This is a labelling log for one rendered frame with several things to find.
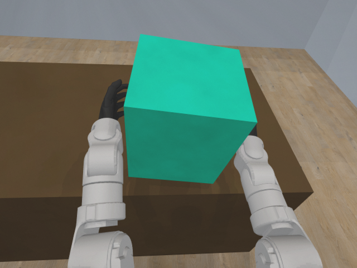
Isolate right robot upper arm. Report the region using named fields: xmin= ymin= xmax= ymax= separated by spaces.
xmin=255 ymin=234 xmax=322 ymax=268

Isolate carton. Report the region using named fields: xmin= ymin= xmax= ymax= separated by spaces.
xmin=124 ymin=34 xmax=257 ymax=184

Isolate left robot hand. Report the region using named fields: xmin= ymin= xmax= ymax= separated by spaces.
xmin=99 ymin=79 xmax=129 ymax=120

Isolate left robot upper arm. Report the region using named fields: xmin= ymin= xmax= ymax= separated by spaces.
xmin=69 ymin=231 xmax=134 ymax=268

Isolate left robot forearm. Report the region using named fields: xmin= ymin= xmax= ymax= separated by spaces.
xmin=67 ymin=118 xmax=126 ymax=268

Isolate right robot forearm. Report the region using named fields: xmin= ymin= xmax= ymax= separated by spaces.
xmin=234 ymin=136 xmax=323 ymax=268

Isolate right robot hand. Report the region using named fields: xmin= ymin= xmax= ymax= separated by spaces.
xmin=249 ymin=124 xmax=257 ymax=136

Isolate pedestal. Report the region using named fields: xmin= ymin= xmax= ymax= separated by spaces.
xmin=0 ymin=61 xmax=313 ymax=262

